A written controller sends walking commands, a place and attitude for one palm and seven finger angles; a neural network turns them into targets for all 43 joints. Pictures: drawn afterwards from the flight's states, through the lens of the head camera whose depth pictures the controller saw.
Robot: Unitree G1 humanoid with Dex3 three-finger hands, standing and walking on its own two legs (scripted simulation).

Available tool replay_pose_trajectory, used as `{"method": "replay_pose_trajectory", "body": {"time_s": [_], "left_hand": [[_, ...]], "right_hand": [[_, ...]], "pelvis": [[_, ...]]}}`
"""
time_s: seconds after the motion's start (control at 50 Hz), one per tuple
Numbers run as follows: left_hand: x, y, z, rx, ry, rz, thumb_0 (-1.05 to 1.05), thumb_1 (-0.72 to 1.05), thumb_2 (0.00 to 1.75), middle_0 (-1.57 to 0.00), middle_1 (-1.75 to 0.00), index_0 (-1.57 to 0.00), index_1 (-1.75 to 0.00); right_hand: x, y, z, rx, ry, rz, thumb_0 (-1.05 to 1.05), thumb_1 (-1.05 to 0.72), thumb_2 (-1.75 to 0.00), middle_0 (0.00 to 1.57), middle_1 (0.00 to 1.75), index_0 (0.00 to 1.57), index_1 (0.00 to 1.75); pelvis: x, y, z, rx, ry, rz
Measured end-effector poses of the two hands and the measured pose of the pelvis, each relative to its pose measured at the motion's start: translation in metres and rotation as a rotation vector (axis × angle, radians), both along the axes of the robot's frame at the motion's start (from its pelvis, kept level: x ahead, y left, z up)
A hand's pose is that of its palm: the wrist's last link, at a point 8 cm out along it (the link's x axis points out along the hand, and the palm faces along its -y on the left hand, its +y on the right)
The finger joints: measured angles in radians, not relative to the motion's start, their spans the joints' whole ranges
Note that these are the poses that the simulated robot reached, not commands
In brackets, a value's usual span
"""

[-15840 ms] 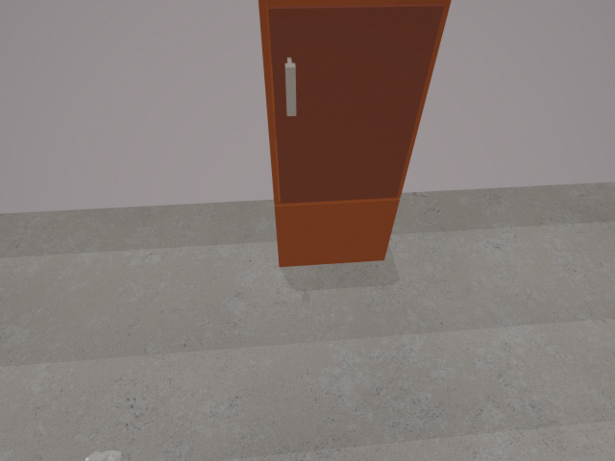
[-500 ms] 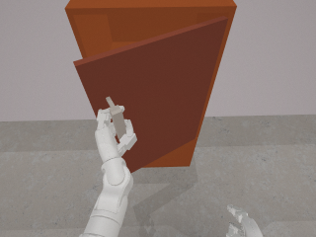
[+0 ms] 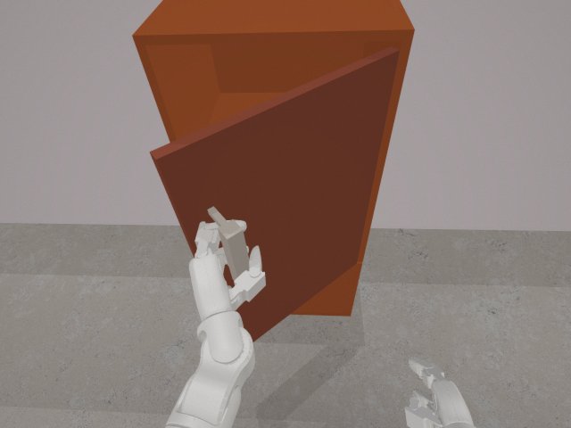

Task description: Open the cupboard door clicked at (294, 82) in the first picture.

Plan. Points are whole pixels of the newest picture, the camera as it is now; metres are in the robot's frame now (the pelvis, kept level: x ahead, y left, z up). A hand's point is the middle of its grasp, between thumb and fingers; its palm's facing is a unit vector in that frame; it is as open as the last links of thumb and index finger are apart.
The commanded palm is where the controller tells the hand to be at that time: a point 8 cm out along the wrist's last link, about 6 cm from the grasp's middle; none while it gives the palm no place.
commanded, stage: open thumb and fingers to let go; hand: left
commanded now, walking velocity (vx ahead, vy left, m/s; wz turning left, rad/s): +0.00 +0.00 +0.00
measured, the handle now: (229, 247) +0.35 +0.10 +0.07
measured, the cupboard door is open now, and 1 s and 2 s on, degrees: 41 40 41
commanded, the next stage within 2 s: slide the hand sideways off the handle in 0.66 s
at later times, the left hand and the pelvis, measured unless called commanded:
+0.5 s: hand (252, 269) +0.31 +0.06 +0.08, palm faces +0.35 -0.94 -0.02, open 14.2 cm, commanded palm +0.27 +0.11 +0.07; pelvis -0.02 +0.01 +0.00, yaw -1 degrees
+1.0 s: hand (237, 287) +0.29 +0.08 +0.07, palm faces -0.16 -0.99 -0.01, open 16.2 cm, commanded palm +0.27 +0.12 +0.07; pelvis -0.03 +0.05 +0.00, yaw -2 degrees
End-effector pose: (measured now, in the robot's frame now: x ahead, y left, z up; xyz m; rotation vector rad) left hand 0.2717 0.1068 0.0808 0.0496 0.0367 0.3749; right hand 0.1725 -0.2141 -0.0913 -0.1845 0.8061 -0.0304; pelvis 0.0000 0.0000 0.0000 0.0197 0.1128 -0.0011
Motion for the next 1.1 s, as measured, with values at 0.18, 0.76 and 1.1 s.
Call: {"method": "replay_pose_trajectory", "body": {"time_s": [0.18, 0.76, 1.1], "left_hand": [[-0.004, 0.000, -0.001, -0.001, -0.033, 0.016, 0.01, 0.23, 0.61, -0.33, -1.27, -0.33, -1.26], [0.009, 0.008, -0.003, -0.017, -0.042, -0.056, -0.01, -0.49, 0.30, -0.37, -0.62, -0.33, -0.67], [0.001, 0.027, -0.011, -0.082, -0.052, -0.501, -0.02, -0.50, 0.30, -0.16, -0.34, -0.18, -0.35]], "right_hand": [[-0.033, -0.015, -0.012, -0.013, 0.045, -0.036, 0.01, -0.91, -0.90, 0.20, 0.30, 0.20, 0.30], [-0.040, 0.030, -0.006, -0.022, 0.029, -0.037, 0.01, -0.91, -0.90, 0.20, 0.30, 0.20, 0.30], [-0.060, 0.050, 0.000, 0.000, -0.004, -0.068, 0.01, -0.91, -0.90, 0.20, 0.30, 0.20, 0.30]], "pelvis": [[-0.010, -0.004, -0.002, 0.008, 0.011, -0.001], [-0.024, 0.035, -0.003, -0.015, 0.008, -0.024], [-0.021, 0.060, -0.004, -0.019, 0.000, -0.046]]}}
